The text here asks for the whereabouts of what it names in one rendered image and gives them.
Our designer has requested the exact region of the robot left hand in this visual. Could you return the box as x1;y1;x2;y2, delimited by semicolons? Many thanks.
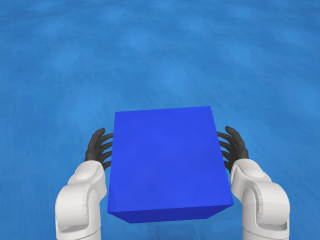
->
84;127;114;170

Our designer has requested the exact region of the left robot forearm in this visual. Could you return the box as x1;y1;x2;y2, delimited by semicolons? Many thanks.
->
55;160;107;240

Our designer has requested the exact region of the right robot forearm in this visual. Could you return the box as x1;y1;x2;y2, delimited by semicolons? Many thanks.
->
230;158;290;240

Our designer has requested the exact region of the carton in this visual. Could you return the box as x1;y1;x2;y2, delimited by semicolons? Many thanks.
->
107;106;234;224

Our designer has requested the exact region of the robot right hand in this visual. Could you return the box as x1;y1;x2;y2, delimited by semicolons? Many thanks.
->
217;126;249;174

